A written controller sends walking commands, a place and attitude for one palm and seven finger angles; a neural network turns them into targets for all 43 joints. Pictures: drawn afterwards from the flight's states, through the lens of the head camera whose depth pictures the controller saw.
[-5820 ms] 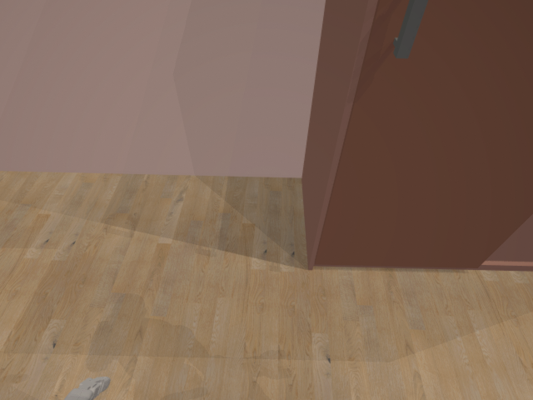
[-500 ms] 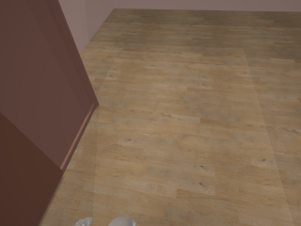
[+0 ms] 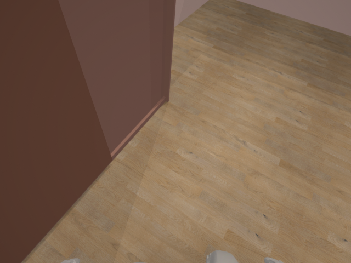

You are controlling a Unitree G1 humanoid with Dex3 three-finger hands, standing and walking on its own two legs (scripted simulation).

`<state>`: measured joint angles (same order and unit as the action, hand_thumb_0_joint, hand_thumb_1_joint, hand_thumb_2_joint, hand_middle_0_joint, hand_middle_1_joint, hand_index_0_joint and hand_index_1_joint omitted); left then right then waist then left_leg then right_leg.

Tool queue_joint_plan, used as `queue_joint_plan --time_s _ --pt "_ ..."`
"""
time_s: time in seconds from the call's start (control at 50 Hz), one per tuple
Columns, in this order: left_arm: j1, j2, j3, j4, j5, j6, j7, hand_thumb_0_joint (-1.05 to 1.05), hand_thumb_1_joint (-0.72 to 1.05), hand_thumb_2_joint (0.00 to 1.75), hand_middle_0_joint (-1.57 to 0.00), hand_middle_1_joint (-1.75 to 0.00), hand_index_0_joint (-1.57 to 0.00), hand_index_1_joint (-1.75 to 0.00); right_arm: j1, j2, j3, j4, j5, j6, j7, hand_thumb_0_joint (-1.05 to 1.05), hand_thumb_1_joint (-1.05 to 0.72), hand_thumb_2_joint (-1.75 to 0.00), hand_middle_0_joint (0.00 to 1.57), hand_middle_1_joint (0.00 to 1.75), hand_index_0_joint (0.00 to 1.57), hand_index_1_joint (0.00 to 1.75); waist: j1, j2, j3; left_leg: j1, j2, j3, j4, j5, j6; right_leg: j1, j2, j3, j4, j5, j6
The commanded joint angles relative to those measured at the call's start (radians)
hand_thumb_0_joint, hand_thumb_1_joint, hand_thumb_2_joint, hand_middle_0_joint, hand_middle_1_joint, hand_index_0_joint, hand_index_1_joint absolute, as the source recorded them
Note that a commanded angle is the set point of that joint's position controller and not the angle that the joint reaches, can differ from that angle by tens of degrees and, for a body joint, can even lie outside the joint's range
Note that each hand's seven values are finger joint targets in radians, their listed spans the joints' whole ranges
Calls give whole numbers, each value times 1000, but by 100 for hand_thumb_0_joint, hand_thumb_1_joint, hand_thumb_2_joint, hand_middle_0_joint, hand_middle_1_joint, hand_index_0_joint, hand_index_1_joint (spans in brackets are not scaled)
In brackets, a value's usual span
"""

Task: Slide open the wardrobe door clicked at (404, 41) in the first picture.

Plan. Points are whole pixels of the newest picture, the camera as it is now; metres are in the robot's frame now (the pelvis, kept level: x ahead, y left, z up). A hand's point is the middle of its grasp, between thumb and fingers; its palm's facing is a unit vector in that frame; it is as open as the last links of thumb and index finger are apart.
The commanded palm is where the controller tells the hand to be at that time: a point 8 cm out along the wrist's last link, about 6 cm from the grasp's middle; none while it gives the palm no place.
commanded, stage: turn to face it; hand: left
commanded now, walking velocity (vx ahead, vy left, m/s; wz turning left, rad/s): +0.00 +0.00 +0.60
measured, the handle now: out of the picture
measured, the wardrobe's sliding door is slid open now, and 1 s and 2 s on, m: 0.00 0.00 0.00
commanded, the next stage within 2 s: take the last steps up to it in 1.64 s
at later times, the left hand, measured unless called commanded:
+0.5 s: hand out of the picture +0.04 +0.16 -0.13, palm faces +0.31 -0.90 -0.30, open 7.4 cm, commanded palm none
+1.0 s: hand out of the picture -0.13 +0.22 -0.17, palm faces +0.63 -0.74 -0.24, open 7.4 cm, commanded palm none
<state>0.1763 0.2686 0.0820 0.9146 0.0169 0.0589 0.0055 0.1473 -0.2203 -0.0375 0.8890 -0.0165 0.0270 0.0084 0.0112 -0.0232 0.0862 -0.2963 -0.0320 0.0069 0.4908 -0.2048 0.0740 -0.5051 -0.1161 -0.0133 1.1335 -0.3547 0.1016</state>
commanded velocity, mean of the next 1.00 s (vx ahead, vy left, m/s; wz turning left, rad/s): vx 0.00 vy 0.00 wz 0.60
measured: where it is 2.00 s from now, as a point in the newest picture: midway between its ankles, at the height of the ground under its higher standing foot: outside the picture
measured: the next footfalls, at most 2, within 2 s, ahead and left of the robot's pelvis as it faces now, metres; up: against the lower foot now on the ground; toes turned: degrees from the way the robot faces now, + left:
right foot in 0.32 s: +0.04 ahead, -0.16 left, +0.00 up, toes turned +11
left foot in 0.78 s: -0.04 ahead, +0.10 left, +0.00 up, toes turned +35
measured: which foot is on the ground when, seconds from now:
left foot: down 0.00-0.32, up 0.34-0.76, down 0.78-1.00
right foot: up 0.00-0.30, down 0.32-0.78, up 0.80-1.00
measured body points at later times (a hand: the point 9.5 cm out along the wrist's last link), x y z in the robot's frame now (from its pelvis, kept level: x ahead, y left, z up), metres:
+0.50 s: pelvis -0.01 -0.06 +0.00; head +0.02 -0.09 +0.45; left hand +0.02 +0.21 -0.11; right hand +0.10 -0.31 -0.16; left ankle -0.05 +0.08 -0.65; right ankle +0.00 -0.17 -0.74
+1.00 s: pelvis -0.05 +0.00 +0.00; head -0.04 +0.05 +0.45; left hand -0.16 +0.26 -0.15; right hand +0.19 -0.14 -0.11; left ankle -0.08 +0.08 -0.74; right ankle +0.04 -0.16 -0.65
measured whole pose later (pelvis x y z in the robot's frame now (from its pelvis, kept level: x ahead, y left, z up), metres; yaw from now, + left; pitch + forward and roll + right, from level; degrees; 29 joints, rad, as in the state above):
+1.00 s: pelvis -0.05 +0.00 +0.00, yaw +37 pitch +0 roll -3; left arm 0.19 0.28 0.08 0.92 0.02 0.07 0.01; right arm 0.14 -0.23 -0.04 0.89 -0.02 0.03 0.00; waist 0.02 -0.03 0.09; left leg -0.26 -0.03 -0.01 0.49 -0.22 0.07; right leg -0.49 -0.12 -0.03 1.14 -0.38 0.10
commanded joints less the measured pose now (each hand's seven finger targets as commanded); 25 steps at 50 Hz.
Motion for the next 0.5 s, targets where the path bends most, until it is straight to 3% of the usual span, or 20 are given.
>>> queue_joint_plan --time_s 0.0,0.06,0.16,0.2,0.24,0.26,0.28,0.3,0.32,0.34,0.36,0.38,0.42,0.48 --pt "-11 80 17 -83 3 -23 12 0 90 90 -20 -30 -20 -30 64 -208 -72 -54 -2 -18 -14 0 -90 -90 20 30 20 30 -40 141 -139 149 241 -308 -187 195 78 -43 15 28 -59 5 13" --pt "-67 75 14 -108 0 -26 16 0 90 90 -20 -30 -20 -30 101 -207 -79 -44 -7 -14 -15 0 -90 -90 20 30 20 30 -59 157 -129 159 251 -376 -173 220 101 -35 29 39 -142 -44 11" --pt "-77 49 4 -130 -9 -34 22 0 90 90 -20 -30 -20 -30 107 -203 -89 -39 -11 -6 -16 0 -90 -90 20 30 20 30 -57 171 -155 131 230 -455 -125 315 111 80 83 38 -331 -92 -9" --pt "-38 46 5 -127 -15 -37 26 0 90 90 -20 -30 -20 -30 90 -205 -91 -44 -11 -1 -15 0 -90 -90 20 30 20 30 -40 189 -172 93 205 -468 -110 335 96 173 109 32 -431 -68 -23" --pt "23 55 10 -115 -18 -43 30 0 90 90 -20 -30 -20 -30 62 -192 -95 -52 -5 3 -12 0 -90 -90 20 30 20 30 -9 180 -192 13 161 -459 -73 273 55 317 116 21 -608 48 -34" --pt "54 81 15 -111 -16 -51 33 0 90 90 -20 -30 -20 -30 54 -173 -91 -57 2 3 -8 0 -90 -90 20 30 20 30 12 123 -197 -75 123 -429 -26 194 12 442 84 40 -756 132 -44" --pt "77 149 29 -108 -4 -60 39 0 90 90 -20 -30 -20 -30 78 -111 -85 -61 11 3 -2 0 -90 -90 20 30 20 30 20 -77 -217 -254 33 -305 126 -74 -62 606 -121 215 -878 79 -105" --pt "58 213 35 -123 8 -60 41 0 90 90 -20 -30 -20 -30 76 -87 -82 -86 4 2 -5 0 -90 -90 20 30 20 30 24 -286 -177 -390 -89 -92 374 -357 -132 565 -366 436 -900 155 -218" --pt "20 194 24 -137 1 -54 44 0 90 90 -20 -30 -20 -30 65 -144 -93 -79 -9 7 -4 0 -90 -90 20 30 20 30 7 -171 -148 -332 -28 -121 555 -359 -119 408 -380 363 -881 200 -259" --pt "-51 131 16 -147 -2 -63 44 0 90 90 -20 -30 -20 -30 93 -139 -94 -47 -14 21 3 0 -90 -90 20 30 20 30 -34 -168 -100 -313 1 -139 639 -280 -120 328 -299 273 -895 169 -233" --pt "-94 116 12 -153 -4 -61 43 0 90 90 -20 -30 -20 -30 113 -125 -96 -33 -11 29 7 0 -90 -90 20 30 20 30 -58 -160 -79 -300 11 -107 688 -245 -129 307 -256 226 -877 199 -216" --pt "-107 91 0 -151 -5 -64 37 0 90 90 -20 -30 -20 -30 115 -123 -90 -16 -12 32 13 0 -90 -90 20 30 20 30 -67 -128 -42 -304 31 -76 731 -189 -140 306 -205 127 -842 283 -201" --pt "-49 80 -5 -132 -3 -73 33 0 90 90 -20 -30 -20 -30 115 -104 -82 -15 -9 33 19 0 -90 -90 20 30 20 30 -51 -150 -45 -327 35 -43 743 -151 -156 363 -174 30 -800 436 -185" --pt "26 100 0 -104 2 -72 34 0 90 90 -20 -30 -20 -30 54 -103 -76 -26 -7 39 21 0 -90 -90 20 30 20 30 -15 -167 -31 -320 61 -14 690 -157 -170 389 -198 1 -798 449 -192"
